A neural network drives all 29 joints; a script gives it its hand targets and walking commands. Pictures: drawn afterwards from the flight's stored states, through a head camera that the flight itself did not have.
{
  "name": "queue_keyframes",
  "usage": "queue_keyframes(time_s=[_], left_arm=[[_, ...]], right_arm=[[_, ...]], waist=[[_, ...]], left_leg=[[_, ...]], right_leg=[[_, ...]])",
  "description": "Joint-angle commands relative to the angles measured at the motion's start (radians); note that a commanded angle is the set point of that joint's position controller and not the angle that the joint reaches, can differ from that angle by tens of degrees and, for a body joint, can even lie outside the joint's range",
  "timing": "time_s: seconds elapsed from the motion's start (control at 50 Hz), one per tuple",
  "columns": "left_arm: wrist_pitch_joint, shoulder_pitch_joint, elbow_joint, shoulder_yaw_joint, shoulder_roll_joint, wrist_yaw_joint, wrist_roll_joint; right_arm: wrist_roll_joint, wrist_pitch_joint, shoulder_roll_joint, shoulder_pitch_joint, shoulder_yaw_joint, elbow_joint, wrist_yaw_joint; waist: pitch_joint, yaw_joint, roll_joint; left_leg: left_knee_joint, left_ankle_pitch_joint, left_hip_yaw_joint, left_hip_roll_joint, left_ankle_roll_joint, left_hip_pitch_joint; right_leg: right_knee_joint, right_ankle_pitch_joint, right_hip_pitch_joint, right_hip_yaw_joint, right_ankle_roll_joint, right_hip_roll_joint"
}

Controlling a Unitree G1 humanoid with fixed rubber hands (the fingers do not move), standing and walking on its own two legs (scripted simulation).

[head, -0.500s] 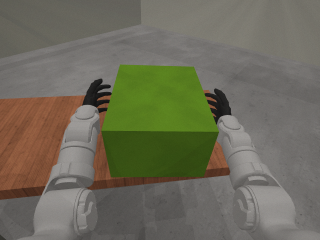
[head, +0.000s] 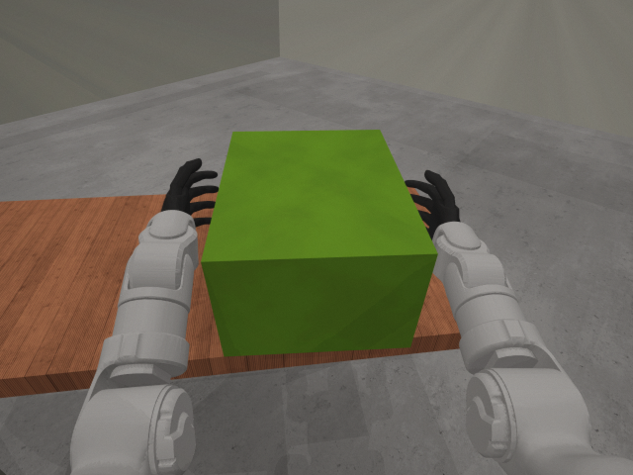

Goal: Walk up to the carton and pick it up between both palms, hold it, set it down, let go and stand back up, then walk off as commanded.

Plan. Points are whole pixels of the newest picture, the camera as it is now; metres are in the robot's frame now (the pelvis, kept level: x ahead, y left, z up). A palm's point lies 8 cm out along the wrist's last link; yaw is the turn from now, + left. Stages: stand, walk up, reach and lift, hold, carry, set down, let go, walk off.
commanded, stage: reach and lift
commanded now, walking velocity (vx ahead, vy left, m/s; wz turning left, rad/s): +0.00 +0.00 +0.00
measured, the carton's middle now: (312, 228) +0.45 -0.01 +0.13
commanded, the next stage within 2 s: hold in 0.28 s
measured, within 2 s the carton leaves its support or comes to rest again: neither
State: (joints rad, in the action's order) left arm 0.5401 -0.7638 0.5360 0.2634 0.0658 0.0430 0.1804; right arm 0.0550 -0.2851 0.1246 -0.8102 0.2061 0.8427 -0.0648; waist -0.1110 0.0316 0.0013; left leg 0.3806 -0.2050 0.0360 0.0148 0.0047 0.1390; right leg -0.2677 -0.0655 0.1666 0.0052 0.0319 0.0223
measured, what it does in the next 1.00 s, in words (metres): stands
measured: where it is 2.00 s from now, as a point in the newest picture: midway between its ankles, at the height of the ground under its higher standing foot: outside the picture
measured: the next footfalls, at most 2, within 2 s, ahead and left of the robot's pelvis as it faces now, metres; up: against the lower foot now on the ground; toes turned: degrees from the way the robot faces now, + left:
none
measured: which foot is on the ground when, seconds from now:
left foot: down 0.00-1.00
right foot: down 0.00-1.00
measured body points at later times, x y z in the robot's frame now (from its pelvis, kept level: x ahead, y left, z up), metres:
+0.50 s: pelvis +0.00 +0.00 +0.00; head -0.06 +0.01 +0.45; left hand +0.39 +0.17 +0.22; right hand +0.40 -0.18 +0.20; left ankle +0.00 +0.11 -0.75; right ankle +0.05 -0.14 -0.75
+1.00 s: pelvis +0.00 +0.00 +0.00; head -0.08 +0.01 +0.44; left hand +0.38 +0.17 +0.23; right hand +0.39 -0.17 +0.21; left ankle +0.00 +0.11 -0.75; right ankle +0.05 -0.14 -0.75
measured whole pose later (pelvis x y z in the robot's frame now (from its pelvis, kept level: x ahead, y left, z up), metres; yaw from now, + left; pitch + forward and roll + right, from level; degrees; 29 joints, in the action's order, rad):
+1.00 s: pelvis +0.00 +0.00 +0.00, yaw +0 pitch -5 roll -1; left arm 0.68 -0.77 0.41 0.29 0.06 0.00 0.22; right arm 0.10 -0.40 0.12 -0.81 0.19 0.73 -0.09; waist -0.11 0.03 0.00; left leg 0.37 -0.20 0.04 0.01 0.01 0.09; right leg -0.25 -0.06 0.11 0.01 0.03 0.02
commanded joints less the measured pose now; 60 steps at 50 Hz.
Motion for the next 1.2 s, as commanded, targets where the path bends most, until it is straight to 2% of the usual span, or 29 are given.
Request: queue_keyframes(time_s=[0.0, 0.04, 0.08, 0.16, 0.18, 0.2, 0.26, 0.28, 0.32, 0.34, 0.36, 0.4, 0.42, 0.5, 0.56, 0.58, 0.66, 0.76, 0.8, 0.82, 0.84, 0.88, 0.9, 0.92, 1.0, 1.04, 1.1, 1.16, 1.18], left_arm=[[-0.029, -0.590, -0.218, -0.375, -0.723, -0.136, -0.126], [-0.016, -0.567, -0.246, -0.348, -0.693, -0.142, -0.106], [-0.002, -0.585, -0.210, -0.369, -0.709, -0.149, -0.129], [0.010, -0.644, -0.149, -0.291, -0.651, -0.166, -0.088], [0.018, -0.609, -0.177, -0.329, -0.696, -0.164, -0.099], [0.013, -0.674, -0.111, -0.300, -0.645, -0.169, -0.097], [0.014, -0.618, -0.230, -0.393, -0.743, -0.154, -0.129], [0.012, -0.665, -0.179, -0.364, -0.708, -0.153, -0.130], [0.004, -0.653, -0.310, -0.444, -0.758, -0.137, -0.175], [0.009, -0.648, -0.306, -0.445, -0.737, -0.137, -0.174], [0.026, -0.605, -0.223, -0.374, -0.687, -0.150, -0.131], [0.037, -0.587, -0.167, -0.292, -0.657, -0.168, -0.070], [0.043, -0.582, -0.198, -0.305, -0.653, -0.170, -0.079], [0.041, -0.614, -0.282, -0.406, -0.722, -0.161, -0.150], [0.045, -0.656, -0.234, -0.334, -0.667, -0.167, -0.108], [0.048, -0.647, -0.309, -0.375, -0.678, -0.167, -0.125], [0.062, -0.611, -0.327, -0.405, -0.701, -0.155, -0.161], [0.104, -0.556, -0.248, -0.324, -0.645, -0.196, -0.071], [0.113, -0.589, -0.246, -0.320, -0.650, -0.207, -0.081], [0.110, -0.596, -0.250, -0.326, -0.657, -0.211, -0.084], [0.106, -0.603, -0.242, -0.330, -0.660, -0.213, -0.088], [0.105, -0.621, -0.243, -0.349, -0.671, -0.203, -0.094], [0.096, -0.656, -0.350, -0.409, -0.697, -0.199, -0.135], [0.091, -0.661, -0.353, -0.398, -0.690, -0.193, -0.133], [0.102, -0.647, -0.313, -0.402, -0.697, -0.193, -0.142], [0.106, -0.660, -0.305, -0.350, -0.656, -0.195, -0.096], [0.119, -0.594, -0.235, -0.367, -0.669, -0.206, -0.120], [0.114, -0.645, -0.243, -0.330, -0.654, -0.210, -0.092], [0.114, -0.617, -0.258, -0.337, -0.660, -0.210, -0.077]], right_arm=[[0.179, 0.052, -0.576, -0.785, -0.404, -0.419, 0.117], [0.191, 0.037, -0.580, -0.712, -0.420, -0.379, 0.112], [0.183, 0.033, -0.554, -0.774, -0.385, -0.401, 0.109], [0.155, 0.021, -0.570, -0.804, -0.360, -0.355, 0.113], [0.157, 0.012, -0.549, -0.743, -0.338, -0.318, 0.115], [0.142, 0.022, -0.548, -0.846, -0.325, -0.356, 0.121], [0.183, 0.039, -0.550, -0.809, -0.358, -0.427, 0.123], [0.173, 0.043, -0.562, -0.897, -0.358, -0.441, 0.121], [0.213, 0.033, -0.573, -0.851, -0.412, -0.491, 0.113], [0.206, 0.024, -0.555, -0.796, -0.396, -0.429, 0.113], [0.195, 0.014, -0.562, -0.810, -0.389, -0.434, 0.103], [0.177, -0.003, -0.557, -0.759, -0.366, -0.331, 0.107], [0.182, 0.002, -0.569, -0.775, -0.384, -0.388, 0.109], [0.229, 0.006, -0.563, -0.831, -0.410, -0.501, 0.100], [0.210, -0.014, -0.591, -0.825, -0.398, -0.442, 0.098], [0.217, -0.014, -0.591, -0.775, -0.422, -0.453, 0.095], [0.242, -0.022, -0.581, -0.834, -0.451, -0.563, 0.090], [0.212, -0.068, -0.542, -0.734, -0.401, -0.429, 0.076], [0.223, -0.064, -0.551, -0.795, -0.394, -0.455, 0.080], [0.216, -0.067, -0.563, -0.771, -0.392, -0.444, 0.082], [0.223, -0.061, -0.575, -0.828, -0.397, -0.486, 0.081], [0.213, -0.060, -0.553, -0.826, -0.384, -0.460, 0.088], [0.238, -0.057, -0.583, -0.810, -0.408, -0.506, 0.085], [0.247, -0.055, -0.589, -0.812, -0.430, -0.517, 0.084], [0.229, -0.060, -0.571, -0.828, -0.403, -0.522, 0.087], [0.220, -0.073, -0.579, -0.770, -0.393, -0.437, 0.096], [0.217, -0.068, -0.550, -0.839, -0.390, -0.514, 0.081], [0.209, -0.075, -0.581, -0.819, -0.380, -0.467, 0.089], [0.222, -0.077, -0.583, -0.799, -0.392, -0.467, 0.090]], waist=[[-0.393, 0.020, -0.005], [-0.361, 0.011, -0.004], [-0.313, 0.038, -0.007], [-0.247, 0.011, 0.020], [-0.265, 0.048, -0.018], [-0.249, 0.015, -0.005], [-0.367, 0.044, -0.052], [-0.361, 0.020, -0.005], [-0.469, 0.045, -0.018], [-0.400, 0.056, -0.054], [-0.333, 0.034, -0.006], [-0.227, 0.030, 0.015], [-0.262, 0.019, 0.033], [-0.394, 0.046, -0.010], [-0.300, 0.024, 0.018], [-0.353, 0.041, -0.005], [-0.429, 0.031, 0.009], [-0.213, 0.051, -0.002], [-0.234, 0.035, -0.008], [-0.220, 0.053, 0.002], [-0.243, 0.036, 0.012], [-0.255, 0.050, -0.013], [-0.335, 0.057, -0.034], [-0.367, 0.053, -0.033], [-0.323, 0.066, -0.018], [-0.256, 0.048, -0.011], [-0.272, 0.057, -0.008], [-0.240, 0.037, -0.001], [-0.266, 0.036, -0.021]], left_leg=[[-0.086, 0.286, -0.038, -0.044, -0.054, -0.096], [-0.086, 0.325, -0.042, -0.045, -0.056, -0.097], [-0.090, 0.280, -0.050, -0.043, -0.060, -0.041], [-0.137, 0.125, -0.033, -0.048, -0.024, 0.031], [-0.147, 0.136, -0.042, -0.029, -0.045, -0.007], [-0.154, 0.047, -0.035, -0.040, -0.027, 0.054], [-0.122, 0.226, -0.053, -0.015, -0.066, -0.043], [-0.119, 0.192, -0.045, -0.028, -0.048, -0.021], [-0.072, 0.315, -0.051, -0.026, -0.071, -0.109], [-0.079, 0.322, -0.059, -0.019, -0.083, -0.097], [-0.089, 0.254, -0.046, -0.042, -0.048, -0.058], [-0.138, 0.145, -0.040, -0.039, -0.032, -0.012], [-0.130, 0.175, -0.038, -0.043, -0.026, -0.002], [-0.085, 0.283, -0.054, -0.035, -0.059, -0.075], [-0.120, 0.129, -0.037, -0.048, -0.029, -0.004], [-0.117, 0.175, -0.040, -0.041, -0.038, -0.028], [-0.079, 0.305, -0.051, -0.043, -0.047, -0.069], [-0.133, 0.173, -0.042, -0.043, -0.036, 0.003], [-0.137, 0.138, -0.038, -0.048, -0.034, 0.035], [-0.149, 0.123, -0.044, -0.038, -0.030, 0.040], [-0.146, 0.124, -0.041, -0.044, -0.024, 0.043], [-0.156, 0.101, -0.041, -0.031, -0.037, 0.017], [-0.136, 0.182, -0.049, -0.026, -0.055, -0.007], [-0.117, 0.207, -0.046, -0.035, -0.054, -0.045], [-0.130, 0.173, -0.051, -0.027, -0.050, 0.003], [-0.152, 0.103, -0.048, -0.026, -0.039, 0.030], [-0.142, 0.114, -0.037, -0.040, -0.034, 0.021], [-0.168, 0.037, -0.039, -0.036, -0.019, 0.074], [-0.152, 0.096, -0.051, -0.036, -0.030, 0.047]], right_leg=[[0.011, 0.099, -0.297, -0.051, -0.043, -0.102], [0.008, 0.137, -0.318, -0.049, -0.045, -0.098], [0.014, 0.100, -0.305, -0.050, -0.046, -0.103], [0.017, 0.020, -0.322, -0.042, -0.038, -0.081], [0.016, 0.027, -0.308, -0.040, -0.055, -0.091], [0.018, -0.045, -0.291, -0.042, -0.045, -0.080], [-0.002, 0.077, -0.309, -0.047, -0.048, -0.098], [0.006, 0.050, -0.307, -0.054, -0.043, -0.095], [0.002, 0.133, -0.324, -0.046, -0.049, -0.110], [0.001, 0.135, -0.296, -0.042, -0.052, -0.106], [0.023, 0.113, -0.316, -0.030, -0.046, -0.095], [0.025, 0.045, -0.335, -0.034, -0.043, -0.089], [0.020, 0.069, -0.361, -0.035, -0.042, -0.091], [0.006, 0.136, -0.343, -0.037, -0.051, -0.104], [0.027, 0.034, -0.317, -0.027, -0.047, -0.087], [0.008, 0.096, -0.362, -0.027, -0.041, -0.087], [0.004, 0.176, -0.365, -0.027, -0.046, -0.098], [0.031, 0.088, -0.360, -0.022, -0.051, -0.088], [0.033, 0.050, -0.374, -0.015, -0.054, -0.084], [0.020, 0.075, -0.391, -0.022, -0.053, -0.090], [0.025, 0.054, -0.387, -0.031, -0.048, -0.092], [0.021, 0.025, -0.354, -0.040, -0.050, -0.095], [0.003, 0.084, -0.387, -0.036, -0.048, -0.098], [0.013, 0.088, -0.374, -0.029, -0.050, -0.099], [0.012, 0.076, -0.368, -0.025, -0.056, -0.097], [0.020, 0.042, -0.371, -0.027, -0.050, -0.093], [0.028, 0.033, -0.358, -0.022, -0.054, -0.091], [0.024, -0.006, -0.373, -0.030, -0.048, -0.087], [0.020, 0.026, -0.384, -0.026, -0.051, -0.089]])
